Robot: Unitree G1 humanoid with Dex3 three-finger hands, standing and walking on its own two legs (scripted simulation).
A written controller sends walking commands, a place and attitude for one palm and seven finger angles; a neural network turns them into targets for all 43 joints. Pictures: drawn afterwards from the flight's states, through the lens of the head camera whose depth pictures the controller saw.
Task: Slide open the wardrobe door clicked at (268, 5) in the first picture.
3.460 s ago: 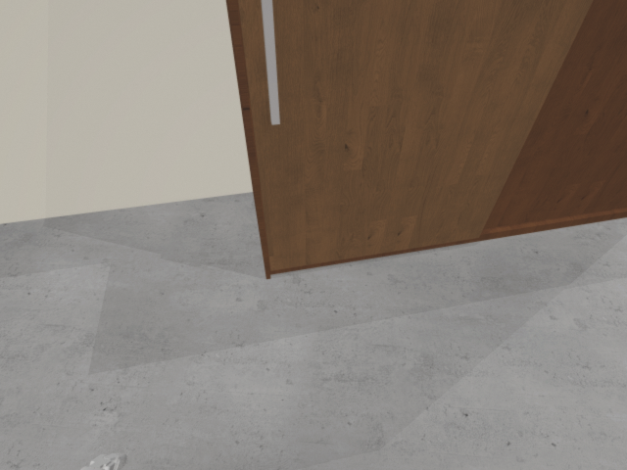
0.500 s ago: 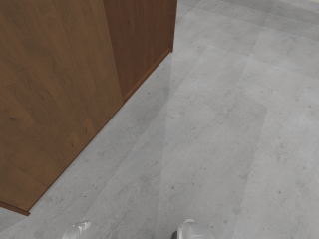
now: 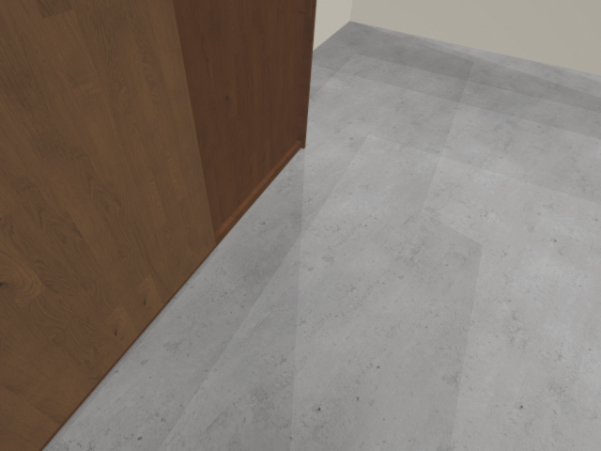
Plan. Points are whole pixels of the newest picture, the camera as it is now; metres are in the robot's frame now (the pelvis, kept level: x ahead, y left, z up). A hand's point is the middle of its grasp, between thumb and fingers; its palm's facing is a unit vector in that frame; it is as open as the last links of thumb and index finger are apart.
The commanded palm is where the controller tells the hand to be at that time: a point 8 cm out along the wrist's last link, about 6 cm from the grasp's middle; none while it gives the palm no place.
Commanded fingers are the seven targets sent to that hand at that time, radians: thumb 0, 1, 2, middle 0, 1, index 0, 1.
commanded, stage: turn to face it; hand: left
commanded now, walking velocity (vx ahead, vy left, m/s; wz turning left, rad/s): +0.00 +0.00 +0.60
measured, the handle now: out of the picture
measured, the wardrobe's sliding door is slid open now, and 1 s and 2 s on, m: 0.00 0.00 0.00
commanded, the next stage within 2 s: take the last steps up to it in 1.84 s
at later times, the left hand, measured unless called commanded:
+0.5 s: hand out of the picture +0.03 +0.20 -0.14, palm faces +0.24 -0.92 -0.29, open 7.4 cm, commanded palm none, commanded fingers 0.00 0.90 0.90 -0.20 -0.30 -0.20 -0.30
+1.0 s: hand out of the picture -0.15 +0.21 -0.18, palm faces +0.55 -0.79 -0.26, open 7.4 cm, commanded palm none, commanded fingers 0.00 0.90 0.90 -0.20 -0.30 -0.20 -0.30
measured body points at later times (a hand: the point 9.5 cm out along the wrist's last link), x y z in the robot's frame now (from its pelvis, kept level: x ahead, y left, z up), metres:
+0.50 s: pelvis -0.03 -0.03 +0.00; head +0.01 -0.04 +0.45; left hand +0.02 +0.25 -0.12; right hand +0.04 -0.27 -0.16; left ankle +0.01 +0.11 -0.72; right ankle -0.02 -0.15 -0.73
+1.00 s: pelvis -0.06 +0.01 +0.00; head -0.03 +0.06 +0.44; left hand -0.18 +0.25 -0.16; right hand +0.19 -0.15 -0.12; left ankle -0.11 +0.09 -0.73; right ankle -0.02 -0.15 -0.67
